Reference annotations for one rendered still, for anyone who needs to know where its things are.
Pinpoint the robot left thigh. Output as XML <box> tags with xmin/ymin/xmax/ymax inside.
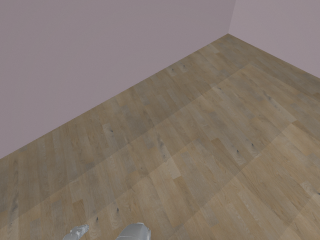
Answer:
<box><xmin>115</xmin><ymin>223</ymin><xmax>151</xmax><ymax>240</ymax></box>

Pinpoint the left robot hand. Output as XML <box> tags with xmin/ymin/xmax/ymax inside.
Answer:
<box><xmin>63</xmin><ymin>224</ymin><xmax>89</xmax><ymax>240</ymax></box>

